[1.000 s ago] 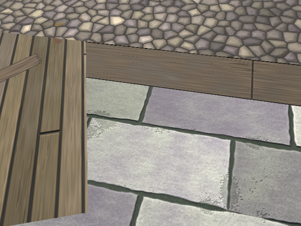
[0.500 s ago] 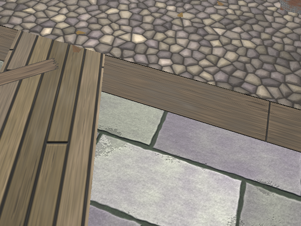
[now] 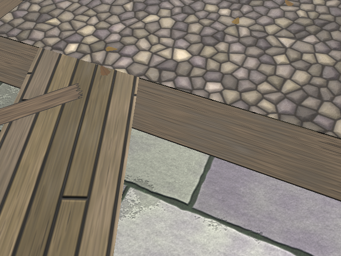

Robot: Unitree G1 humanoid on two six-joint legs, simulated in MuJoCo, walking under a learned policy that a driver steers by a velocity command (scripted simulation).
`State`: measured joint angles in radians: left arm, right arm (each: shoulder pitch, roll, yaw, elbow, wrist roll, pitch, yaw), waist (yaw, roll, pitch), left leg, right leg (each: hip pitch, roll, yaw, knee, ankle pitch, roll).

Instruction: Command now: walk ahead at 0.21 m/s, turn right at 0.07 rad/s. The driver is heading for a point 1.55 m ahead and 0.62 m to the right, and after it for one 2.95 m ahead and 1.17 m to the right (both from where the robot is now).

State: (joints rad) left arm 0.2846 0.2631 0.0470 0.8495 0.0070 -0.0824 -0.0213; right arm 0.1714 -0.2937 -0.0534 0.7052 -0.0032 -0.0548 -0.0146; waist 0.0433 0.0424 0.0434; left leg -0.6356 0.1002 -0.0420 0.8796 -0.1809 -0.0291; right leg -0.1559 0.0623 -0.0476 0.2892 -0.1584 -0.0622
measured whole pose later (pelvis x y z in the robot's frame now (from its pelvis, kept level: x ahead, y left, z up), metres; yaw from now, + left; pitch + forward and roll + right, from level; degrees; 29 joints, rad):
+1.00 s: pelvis +0.12 +0.00 -0.01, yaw -29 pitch +2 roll +1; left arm 0.16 0.30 0.06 0.65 0.00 0.04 0.03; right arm 0.11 -0.29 -0.08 0.76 0.01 0.00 -0.01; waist 0.02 0.00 0.03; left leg -0.35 -0.01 -0.05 0.65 -0.33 -0.07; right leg -0.30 0.09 0.15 0.52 -0.24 -0.05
